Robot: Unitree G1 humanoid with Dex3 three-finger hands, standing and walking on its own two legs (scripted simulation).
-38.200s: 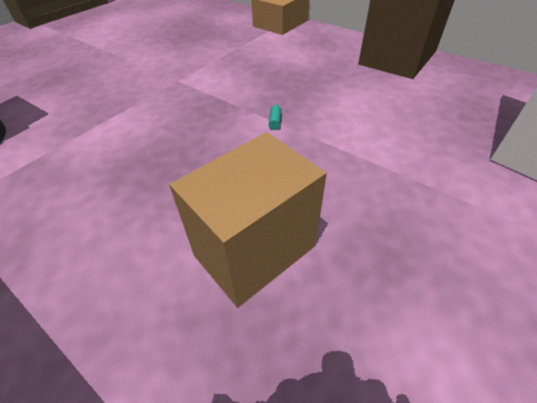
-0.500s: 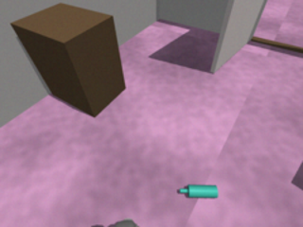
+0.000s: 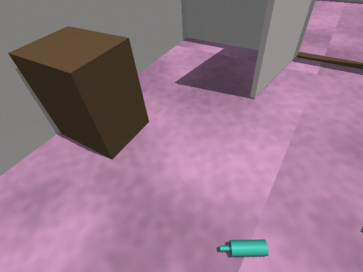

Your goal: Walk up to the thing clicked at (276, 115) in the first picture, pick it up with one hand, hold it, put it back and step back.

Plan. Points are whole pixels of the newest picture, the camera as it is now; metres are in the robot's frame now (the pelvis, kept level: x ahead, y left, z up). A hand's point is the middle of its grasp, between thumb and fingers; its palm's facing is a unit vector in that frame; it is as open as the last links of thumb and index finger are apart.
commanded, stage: walk up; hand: right
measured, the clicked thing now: (242, 248) +0.40 -0.23 -0.73
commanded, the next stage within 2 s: stand in 1.60 s
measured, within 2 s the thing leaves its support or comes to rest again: neither
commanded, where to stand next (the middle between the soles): +0.06 +0.02 m, yaw +1 degrees
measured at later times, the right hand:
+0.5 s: hand out of the picture +0.08 -0.25 -0.14, palm faces +0.00 +0.94 -0.34, open 7.3 cm
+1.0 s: hand out of the picture +0.14 -0.23 -0.14, palm faces -0.05 +0.95 -0.31, open 7.3 cm
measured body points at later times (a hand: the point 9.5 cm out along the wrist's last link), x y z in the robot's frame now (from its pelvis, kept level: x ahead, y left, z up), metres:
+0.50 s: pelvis +0.02 +0.01 +0.02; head +0.03 +0.02 +0.47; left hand +0.13 +0.31 -0.11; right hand +0.08 -0.29 -0.11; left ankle +0.03 +0.14 -0.73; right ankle +0.04 -0.12 -0.73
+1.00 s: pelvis +0.03 +0.02 +0.02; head +0.04 +0.01 +0.47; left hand +0.09 +0.33 -0.11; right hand +0.14 -0.28 -0.12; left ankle +0.03 +0.14 -0.73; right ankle +0.04 -0.12 -0.73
